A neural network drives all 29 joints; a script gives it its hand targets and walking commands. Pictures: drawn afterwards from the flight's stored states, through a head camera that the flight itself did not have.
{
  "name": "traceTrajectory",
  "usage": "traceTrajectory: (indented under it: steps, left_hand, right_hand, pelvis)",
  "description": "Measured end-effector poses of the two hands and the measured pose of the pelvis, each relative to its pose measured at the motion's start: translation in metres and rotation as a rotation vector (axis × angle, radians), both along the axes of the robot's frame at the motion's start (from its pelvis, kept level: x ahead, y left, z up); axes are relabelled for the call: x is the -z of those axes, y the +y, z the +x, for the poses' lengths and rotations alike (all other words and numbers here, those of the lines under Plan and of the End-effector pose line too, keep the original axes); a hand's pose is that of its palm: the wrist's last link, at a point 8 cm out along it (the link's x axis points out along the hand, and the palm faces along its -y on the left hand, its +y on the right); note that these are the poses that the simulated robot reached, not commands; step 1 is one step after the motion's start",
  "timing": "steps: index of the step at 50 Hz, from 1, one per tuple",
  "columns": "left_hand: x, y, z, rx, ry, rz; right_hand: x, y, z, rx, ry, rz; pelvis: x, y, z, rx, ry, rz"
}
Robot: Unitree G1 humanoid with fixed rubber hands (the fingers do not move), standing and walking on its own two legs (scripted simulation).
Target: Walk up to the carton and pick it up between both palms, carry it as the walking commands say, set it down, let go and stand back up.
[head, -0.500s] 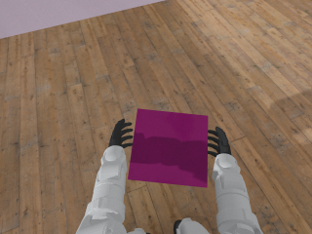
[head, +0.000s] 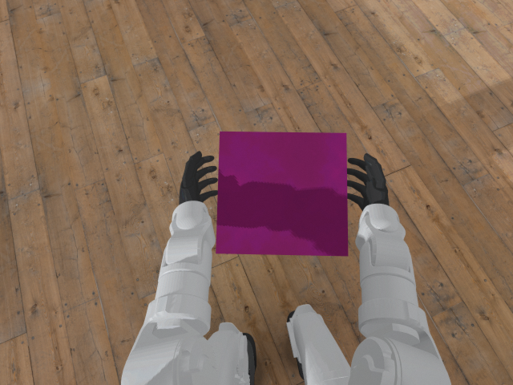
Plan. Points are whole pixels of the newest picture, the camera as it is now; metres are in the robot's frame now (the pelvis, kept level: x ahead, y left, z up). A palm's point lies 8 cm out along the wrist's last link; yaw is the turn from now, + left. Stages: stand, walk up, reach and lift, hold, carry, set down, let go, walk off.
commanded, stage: set down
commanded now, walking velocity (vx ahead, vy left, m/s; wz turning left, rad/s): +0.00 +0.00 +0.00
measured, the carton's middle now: (278, 198) +0.43 -0.06 -0.17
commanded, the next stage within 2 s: none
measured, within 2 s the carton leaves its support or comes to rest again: neither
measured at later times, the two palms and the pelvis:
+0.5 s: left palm (204, 207) +0.42 +0.08 -0.14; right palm (354, 217) +0.37 -0.20 -0.16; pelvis -0.02 -0.02 -0.07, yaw +2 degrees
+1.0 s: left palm (208, 203) +0.45 +0.09 -0.21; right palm (342, 208) +0.41 -0.20 -0.22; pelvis -0.04 -0.01 -0.15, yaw +2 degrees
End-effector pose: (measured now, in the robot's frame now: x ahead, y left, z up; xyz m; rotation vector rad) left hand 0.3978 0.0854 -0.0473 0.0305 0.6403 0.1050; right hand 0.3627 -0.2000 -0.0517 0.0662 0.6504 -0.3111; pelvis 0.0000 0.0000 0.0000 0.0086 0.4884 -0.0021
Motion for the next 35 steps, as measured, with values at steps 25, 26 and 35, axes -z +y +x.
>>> traceTrajectory:
  steps: [25, 26, 35]
  left_hand:
    - [0.09, -0.003, 0.019, 0.01, -0.023, 0.023]
    - [0.091, -0.003, 0.021, 0.011, -0.032, 0.026]
    - [0.115, 0.005, 0.03, 0.013, -0.011, 0.039]
  right_hand:
    - [0.103, 0.0, 0.008, 0.039, -0.006, 0.045]
    - [0.106, 0.0, 0.01, 0.038, -0.013, 0.045]
    - [0.127, 0.006, 0.025, 0.008, 0.006, 0.033]
  pelvis:
    - [0.075, -0.021, -0.018, -0.033, 0.203, 0.002]
    - [0.079, -0.021, -0.021, -0.03, 0.204, 0.005]
    - [0.112, -0.022, -0.038, -0.031, 0.187, 0.013]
